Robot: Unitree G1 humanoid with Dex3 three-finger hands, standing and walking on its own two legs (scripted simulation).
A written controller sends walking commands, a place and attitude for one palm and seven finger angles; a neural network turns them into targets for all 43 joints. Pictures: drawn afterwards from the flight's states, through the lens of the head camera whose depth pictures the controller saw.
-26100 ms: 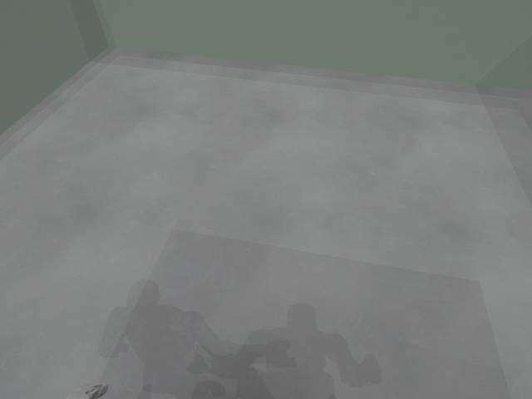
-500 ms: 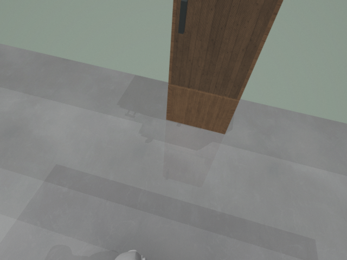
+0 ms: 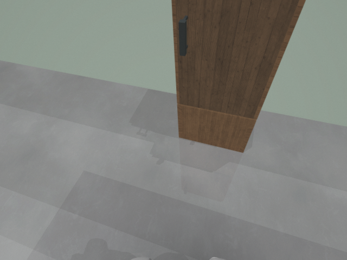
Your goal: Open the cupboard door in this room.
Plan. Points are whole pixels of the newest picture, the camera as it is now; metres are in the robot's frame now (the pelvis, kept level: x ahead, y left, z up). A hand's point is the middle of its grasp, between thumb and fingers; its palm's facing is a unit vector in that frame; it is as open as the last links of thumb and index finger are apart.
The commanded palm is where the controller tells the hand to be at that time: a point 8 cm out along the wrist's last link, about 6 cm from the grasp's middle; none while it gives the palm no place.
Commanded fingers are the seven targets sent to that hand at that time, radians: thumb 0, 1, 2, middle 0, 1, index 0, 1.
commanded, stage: turn to face it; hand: left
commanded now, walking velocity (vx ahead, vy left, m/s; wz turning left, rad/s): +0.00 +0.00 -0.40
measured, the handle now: (184, 35) +0.89 +0.01 +0.03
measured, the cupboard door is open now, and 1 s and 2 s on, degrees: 0 0 0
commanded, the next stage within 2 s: take the last steps up to it in 0.42 s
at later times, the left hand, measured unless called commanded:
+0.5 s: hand out of the picture +0.10 +0.24 -0.17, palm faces -0.09 -0.98 -0.18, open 7.3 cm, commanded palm none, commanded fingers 0.00 0.90 0.90 -0.20 -0.30 -0.20 -0.30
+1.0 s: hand (120, 258) +0.14 +0.16 -0.15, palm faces -0.22 -0.95 -0.24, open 7.1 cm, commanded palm none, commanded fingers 0.00 0.90 0.90 -0.20 -0.30 -0.20 -0.30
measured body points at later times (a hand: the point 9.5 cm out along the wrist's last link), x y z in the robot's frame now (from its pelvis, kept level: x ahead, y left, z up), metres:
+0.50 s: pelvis +0.03 +0.05 +0.01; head +0.05 +0.07 +0.46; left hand +0.10 +0.29 -0.15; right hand +0.07 -0.20 -0.12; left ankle +0.05 +0.13 -0.73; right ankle +0.00 -0.09 -0.66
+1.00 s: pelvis +0.06 -0.01 +0.01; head +0.07 -0.03 +0.46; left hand +0.15 +0.21 -0.13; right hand -0.04 -0.22 -0.15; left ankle +0.12 +0.12 -0.67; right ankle -0.01 -0.09 -0.73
